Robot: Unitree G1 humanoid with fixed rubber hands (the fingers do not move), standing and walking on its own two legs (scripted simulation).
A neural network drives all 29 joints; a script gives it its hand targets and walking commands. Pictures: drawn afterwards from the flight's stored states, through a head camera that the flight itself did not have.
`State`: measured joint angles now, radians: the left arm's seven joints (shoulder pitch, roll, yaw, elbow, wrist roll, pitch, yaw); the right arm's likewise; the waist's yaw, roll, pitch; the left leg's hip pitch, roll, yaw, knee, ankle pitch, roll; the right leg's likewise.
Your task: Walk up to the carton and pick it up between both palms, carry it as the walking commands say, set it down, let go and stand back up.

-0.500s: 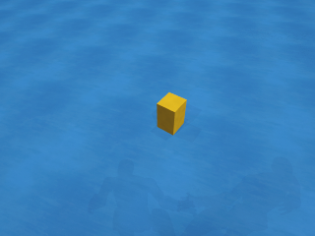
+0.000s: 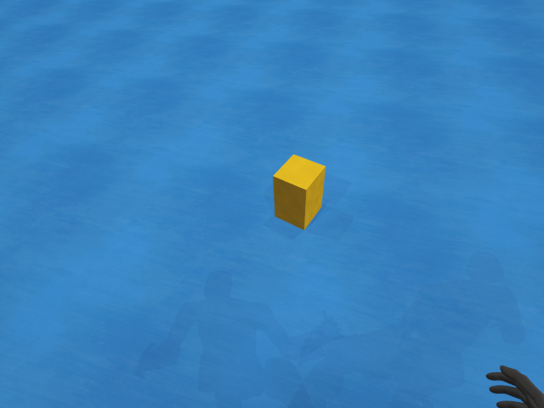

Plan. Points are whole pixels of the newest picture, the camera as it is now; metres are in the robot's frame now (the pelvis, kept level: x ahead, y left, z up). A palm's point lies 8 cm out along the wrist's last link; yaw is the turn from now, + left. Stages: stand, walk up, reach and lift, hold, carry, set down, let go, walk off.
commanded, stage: walk up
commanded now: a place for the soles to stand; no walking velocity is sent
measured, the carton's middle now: (298, 192) +1.16 -0.01 -0.64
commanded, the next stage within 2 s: none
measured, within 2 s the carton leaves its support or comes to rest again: neither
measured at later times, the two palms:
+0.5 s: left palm (116, 245) +0.42 +0.36 -0.05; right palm out of the picture +0.14 -0.25 -0.10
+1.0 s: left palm (124, 173) +0.65 +0.43 -0.06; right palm (383, 300) +0.34 -0.15 -0.07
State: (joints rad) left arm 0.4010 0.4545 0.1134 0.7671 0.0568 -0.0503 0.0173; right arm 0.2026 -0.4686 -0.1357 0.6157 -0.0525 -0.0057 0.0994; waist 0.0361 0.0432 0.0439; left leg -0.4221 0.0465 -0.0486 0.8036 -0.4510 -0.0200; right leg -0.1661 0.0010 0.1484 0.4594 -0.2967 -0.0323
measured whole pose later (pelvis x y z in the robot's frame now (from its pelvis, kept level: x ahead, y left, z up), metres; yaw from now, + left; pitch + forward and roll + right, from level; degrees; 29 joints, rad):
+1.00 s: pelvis +0.39 +0.19 -0.03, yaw -24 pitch -4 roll +0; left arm 0.34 0.49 0.05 0.51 0.01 -0.03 0.03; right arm 0.42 -0.49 -0.09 0.40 -0.05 0.02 0.05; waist -0.05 0.03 0.10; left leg -0.29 0.09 0.13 0.76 -0.39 0.02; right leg -0.45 0.00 -0.07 0.93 -0.47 -0.03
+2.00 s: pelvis +0.73 +0.27 -0.01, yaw -35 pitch -3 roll +0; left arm 0.12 0.48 0.01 0.69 -0.02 0.00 0.01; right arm 0.23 -0.49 -0.02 0.61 0.02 -0.02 0.00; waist -0.01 0.01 0.09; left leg -0.15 0.02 0.11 0.62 -0.42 0.03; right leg -0.30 0.00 0.04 0.65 -0.27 0.00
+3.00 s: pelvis +0.72 +0.23 +0.00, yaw -36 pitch -3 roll +0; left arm 0.11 0.40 0.04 0.97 0.01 -0.01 0.00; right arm 0.20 -0.42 -0.06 0.95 -0.02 -0.02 0.01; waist -0.01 0.02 0.06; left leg -0.04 0.05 0.12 0.43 -0.35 0.00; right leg -0.21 0.03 0.02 0.49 -0.24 -0.04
